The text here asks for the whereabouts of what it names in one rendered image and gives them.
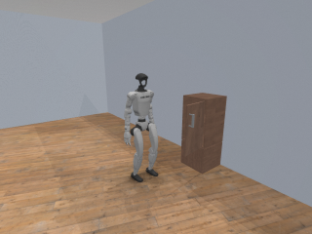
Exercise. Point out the handle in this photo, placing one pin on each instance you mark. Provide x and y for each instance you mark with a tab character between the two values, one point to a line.
192	120

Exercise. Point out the robot right foot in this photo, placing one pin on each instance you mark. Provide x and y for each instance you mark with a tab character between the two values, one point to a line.
136	177

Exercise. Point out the right robot forearm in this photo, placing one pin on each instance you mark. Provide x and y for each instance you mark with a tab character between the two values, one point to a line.
127	121

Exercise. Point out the left robot shin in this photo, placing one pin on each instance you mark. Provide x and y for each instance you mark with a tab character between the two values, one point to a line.
152	158

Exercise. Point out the left robot forearm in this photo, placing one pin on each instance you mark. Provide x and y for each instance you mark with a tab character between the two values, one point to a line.
150	116

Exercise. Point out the robot left upper arm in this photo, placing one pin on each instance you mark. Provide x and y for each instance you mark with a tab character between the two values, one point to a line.
151	97

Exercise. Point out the right robot hand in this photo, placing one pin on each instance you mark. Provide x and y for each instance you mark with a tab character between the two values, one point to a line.
127	137

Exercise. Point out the robot right upper arm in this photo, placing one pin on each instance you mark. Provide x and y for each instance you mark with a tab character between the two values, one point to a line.
130	98

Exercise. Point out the cupboard door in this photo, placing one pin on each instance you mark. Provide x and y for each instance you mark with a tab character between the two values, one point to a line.
193	137

